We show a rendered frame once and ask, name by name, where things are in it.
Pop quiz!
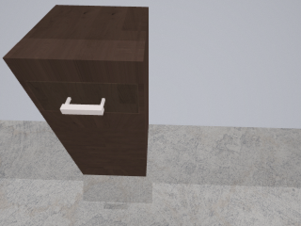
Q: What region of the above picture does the drawer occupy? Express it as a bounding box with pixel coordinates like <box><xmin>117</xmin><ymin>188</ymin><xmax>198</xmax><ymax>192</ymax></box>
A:
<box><xmin>25</xmin><ymin>80</ymin><xmax>139</xmax><ymax>113</ymax></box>

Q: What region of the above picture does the handle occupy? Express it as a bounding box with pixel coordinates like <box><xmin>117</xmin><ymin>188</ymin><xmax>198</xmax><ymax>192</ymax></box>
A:
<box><xmin>60</xmin><ymin>97</ymin><xmax>105</xmax><ymax>116</ymax></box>

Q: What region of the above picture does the cabinet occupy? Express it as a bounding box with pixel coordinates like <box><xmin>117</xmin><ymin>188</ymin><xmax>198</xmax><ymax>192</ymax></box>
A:
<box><xmin>3</xmin><ymin>5</ymin><xmax>149</xmax><ymax>177</ymax></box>

